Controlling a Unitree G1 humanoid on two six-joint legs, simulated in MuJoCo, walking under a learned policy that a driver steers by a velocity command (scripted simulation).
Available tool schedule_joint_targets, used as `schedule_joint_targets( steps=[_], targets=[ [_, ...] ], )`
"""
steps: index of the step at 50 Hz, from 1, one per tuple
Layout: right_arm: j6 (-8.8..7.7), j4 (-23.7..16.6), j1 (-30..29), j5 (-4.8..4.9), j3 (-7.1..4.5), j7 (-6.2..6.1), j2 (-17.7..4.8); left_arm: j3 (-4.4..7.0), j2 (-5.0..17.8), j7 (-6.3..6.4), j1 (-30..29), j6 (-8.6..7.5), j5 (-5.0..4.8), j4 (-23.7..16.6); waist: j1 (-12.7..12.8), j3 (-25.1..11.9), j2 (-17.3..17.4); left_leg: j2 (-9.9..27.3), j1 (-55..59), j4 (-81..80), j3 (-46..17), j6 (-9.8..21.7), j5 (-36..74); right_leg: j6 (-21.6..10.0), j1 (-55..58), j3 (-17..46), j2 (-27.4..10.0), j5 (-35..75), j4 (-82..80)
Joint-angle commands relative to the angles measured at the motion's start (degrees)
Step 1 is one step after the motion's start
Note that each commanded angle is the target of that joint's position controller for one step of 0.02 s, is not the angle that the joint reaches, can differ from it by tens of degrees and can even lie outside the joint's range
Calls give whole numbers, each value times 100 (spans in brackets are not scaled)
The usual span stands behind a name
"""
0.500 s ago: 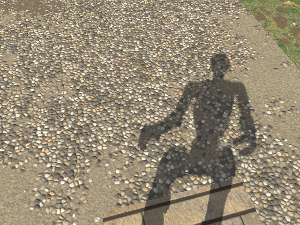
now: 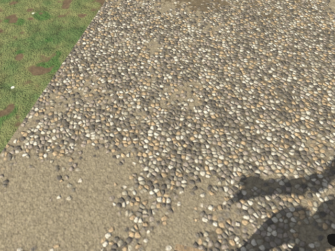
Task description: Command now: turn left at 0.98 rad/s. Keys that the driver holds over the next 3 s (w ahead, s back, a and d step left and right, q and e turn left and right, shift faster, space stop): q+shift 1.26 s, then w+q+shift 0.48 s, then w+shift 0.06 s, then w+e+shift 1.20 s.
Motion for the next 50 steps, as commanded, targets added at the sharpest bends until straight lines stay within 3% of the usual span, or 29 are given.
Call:
schedule_joint_targets(
  steps=[1,2,3,4,6,8,11,15,18,20,21,22,23,24,25,26,27,29,33,39,42,43,44,45,46,47,48,50],
  targets=[
    [-173,-476,377,-56,-228,110,-909,235,908,56,-262,-60,248,-612,-290,-700,-1727,545,-1338,2550,629,-281,-1471,-1554,1144,2502,-2608,565,-1369],
    [-166,-299,446,-27,-280,141,-1057,159,621,126,-529,-37,170,-748,-300,-596,-1292,740,-1310,2935,791,-367,-1041,-1366,1021,1765,-2281,388,-1223],
    [-115,-146,533,-26,-261,131,-949,116,501,191,-632,9,91,-816,-275,-492,-959,829,-1315,3270,922,-449,-694,-1144,967,1173,-1890,227,-1123],
    [-78,-117,595,-41,-207,137,-792,96,520,253,-600,43,35,-834,-215,-417,-840,908,-1472,3665,1057,-515,-435,-1095,1004,864,-1768,317,-1105],
    [-65,-226,395,33,-86,176,-540,79,605,320,-358,96,69,-804,-48,-288,-828,1153,-1650,3593,1475,-600,-180,-1146,1093,284,-1649,751,-1177],
    [-76,-372,33,62,-16,170,-414,109,718,328,0,141,119,-737,221,-362,-1007,1384,-1858,3125,1663,-715,-106,-1270,1580,46,-1755,1010,-1184],
    [-86,-457,-137,25,32,195,-306,185,904,276,182,180,118,-701,368,-569,-1136,1639,-1668,2423,1756,-791,-216,-1371,1949,-259,-2018,1281,-1148],
    [-52,-362,-29,7,35,253,-260,274,1081,152,-53,177,58,-718,254,-658,-1239,1657,-624,1343,2118,-609,-160,-1200,1527,-936,-2147,1333,-1073],
    [58,-304,39,23,-46,293,-334,322,1103,25,-51,107,-90,-652,156,-668,-1292,1551,-56,468,2320,-343,-158,-984,1543,-1178,-2344,1362,-772],
    [101,-142,417,36,-141,295,-350,315,965,-25,-73,96,-210,-584,-119,-766,-1123,1311,783,-645,2460,-28,397,-582,1357,-1522,-2262,1093,-63],
    [81,43,906,14,-283,221,-622,262,703,-67,243,96,-186,-445,-274,-836,-507,1241,1757,-1257,2086,246,1172,-217,694,-1854,-1904,571,906],
    [16,-1,1263,-2,-513,127,-1526,171,394,-82,181,87,67,-709,-205,-693,1412,2665,2983,-1353,-156,895,4030,330,-1429,-2180,-1152,-2343,2964],
    [-198,-216,945,-239,-464,193,-1702,117,353,-13,-365,39,182,-1100,-221,-1248,1678,3334,2816,-1468,-1604,1953,3998,473,-2481,-880,-560,-3048,4077],
    [-348,-185,899,-257,-388,265,-1334,183,656,34,-734,27,75,-1126,-450,-1280,938,3132,2794,-1636,-1135,1873,3503,359,-2580,-425,-616,-2675,4462],
    [-420,-78,775,-169,-324,232,-1182,178,640,76,-783,0,1,-1144,-271,-1007,779,2821,2569,-1658,-773,1571,3068,206,-2620,-281,-634,-2130,4317],
    [-399,-92,497,-35,-265,173,-978,199,686,134,-607,-4,49,-1018,-85,-891,410,2563,2379,-1607,-491,1292,2748,171,-2549,-192,-723,-1695,4090],
    [-343,-151,183,25,-205,117,-871,224,756,158,-467,5,87,-987,88,-830,428,2421,2016,-1586,-296,1163,2773,180,-2279,-161,-706,-1394,3832],
    [-293,-225,17,-54,-167,33,-834,198,664,113,-301,2,89,-895,196,-979,445,2186,1685,-1538,-176,1113,3004,249,-1803,-211,-463,-1005,3578],
    [-246,-161,134,-9,-209,-50,-939,78,419,71,-427,9,23,-882,94,-995,432,1957,1595,-1398,-499,1032,2450,361,-1484,-83,-100,-792,2290],
    [-161,-209,14,-7,-221,-23,-971,97,531,-22,-481,-46,-32,-908,-11,-884,799,1771,1299,-1208,-1341,911,1986,262,-748,123,129,-858,1105],
    [-125,-278,-235,52,-191,-4,-888,179,645,-61,-100,-111,-53,-817,195,-884,857,1478,1044,-925,-1549,698,1812,107,247,41,40,-319,-197],
    [-115,-298,-200,65,-137,2,-726,242,792,-47,89,-109,-26,-760,226,-964,591,1221,639,-565,-1356,485,1014,-43,982,186,-393,270,-692],
    [-100,-200,374,-7,-13,27,-268,291,1101,-1,13,-48,49,-851,-112,-1246,-744,549,-53,716,-451,170,-1302,-543,1831,1292,-1703,917,-811],
    [-167,-362,375,19,-97,42,-589,285,1164,-9,49,-15,246,-839,-218,-870,-1963,188,-1113,1923,450,-131,-2051,-1423,1519,2633,-2536,1230,-1182],
    [-207,-246,441,-22,-232,59,-1065,233,899,27,-160,-38,216,-977,-224,-674,-1620,744,-1319,2818,623,-348,-1657,-1657,1309,2492,-2711,933,-1197],
    [-181,-117,399,20,-284,71,-1175,154,606,99,-395,-12,156,-1054,-202,-493,-1255,935,-1330,3125,792,-448,-1177,-1455,1110,1722,-2308,516,-1145],
    [-121,5,438,20,-272,55,-1051,114,496,168,-514,38,106,-1110,-194,-406,-983,1016,-1328,3396,921,-535,-821,-1231,1031,1150,-1926,209,-1103],
    [-73,-24,412,41,-171,94,-723,87,544,281,-459,98,59,-1095,-96,-288,-897,1188,-1479,3652,1291,-651,-408,-1191,1040,447,-1741,610,-1158]
  ],
)
Next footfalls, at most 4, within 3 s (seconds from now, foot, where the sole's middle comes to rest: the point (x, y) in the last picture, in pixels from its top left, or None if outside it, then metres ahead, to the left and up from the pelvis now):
0.42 left None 0.00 0.15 -0.77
0.86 right None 0.18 0.02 -0.77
1.30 left None -0.08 0.13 -0.77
1.74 right None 0.14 0.41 -0.77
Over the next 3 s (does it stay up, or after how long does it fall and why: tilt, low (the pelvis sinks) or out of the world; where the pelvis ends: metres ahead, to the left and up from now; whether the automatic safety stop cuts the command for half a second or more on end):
stays up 0.06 1.38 -0.02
